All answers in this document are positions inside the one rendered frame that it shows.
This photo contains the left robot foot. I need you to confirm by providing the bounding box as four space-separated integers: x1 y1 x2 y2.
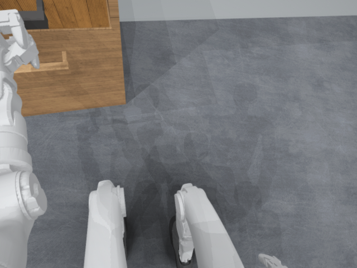
123 217 128 260

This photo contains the drawer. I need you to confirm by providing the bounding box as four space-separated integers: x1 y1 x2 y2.
0 0 109 30

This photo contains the left robot upper arm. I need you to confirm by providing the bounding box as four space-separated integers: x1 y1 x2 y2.
0 170 47 268

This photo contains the robot right hand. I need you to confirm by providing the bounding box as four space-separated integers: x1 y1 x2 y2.
258 253 288 268

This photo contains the robot left hand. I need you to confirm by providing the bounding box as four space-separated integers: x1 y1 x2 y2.
0 9 40 78

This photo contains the handle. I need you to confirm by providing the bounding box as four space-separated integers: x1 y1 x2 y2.
18 0 49 30
13 61 71 78

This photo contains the cabinet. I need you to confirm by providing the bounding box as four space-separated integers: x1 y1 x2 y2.
0 0 126 117

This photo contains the left robot forearm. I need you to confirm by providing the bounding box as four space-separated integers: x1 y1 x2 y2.
0 70 33 176

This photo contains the right robot shin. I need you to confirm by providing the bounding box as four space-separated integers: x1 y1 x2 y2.
176 183 206 262

